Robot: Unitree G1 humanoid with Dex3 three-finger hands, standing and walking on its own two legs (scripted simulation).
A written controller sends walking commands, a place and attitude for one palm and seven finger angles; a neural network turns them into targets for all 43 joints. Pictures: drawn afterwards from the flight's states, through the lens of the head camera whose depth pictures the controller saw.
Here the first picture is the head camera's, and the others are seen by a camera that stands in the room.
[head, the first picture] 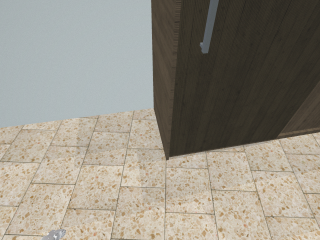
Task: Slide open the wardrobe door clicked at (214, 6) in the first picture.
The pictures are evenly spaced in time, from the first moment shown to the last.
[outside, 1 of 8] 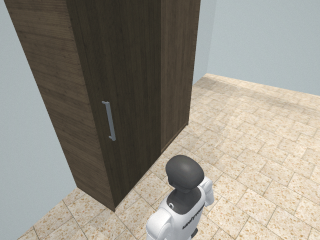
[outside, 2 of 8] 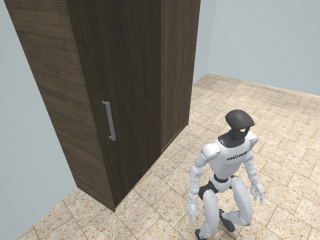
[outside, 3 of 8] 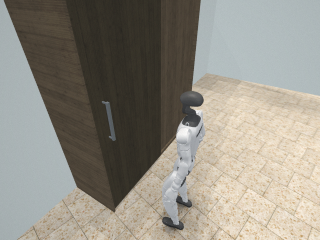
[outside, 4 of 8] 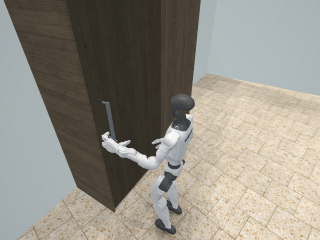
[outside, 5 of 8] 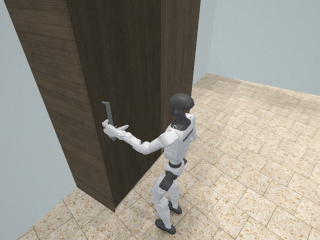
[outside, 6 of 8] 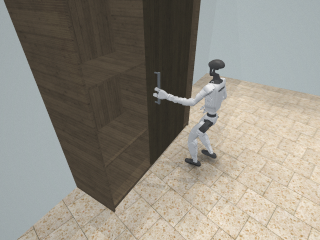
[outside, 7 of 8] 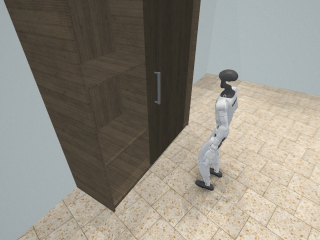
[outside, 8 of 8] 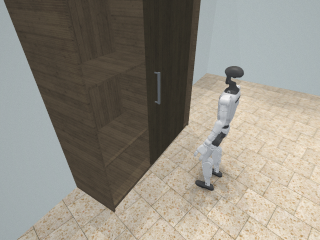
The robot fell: no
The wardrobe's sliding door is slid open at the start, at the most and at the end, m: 0.00 0.64 0.64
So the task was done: yes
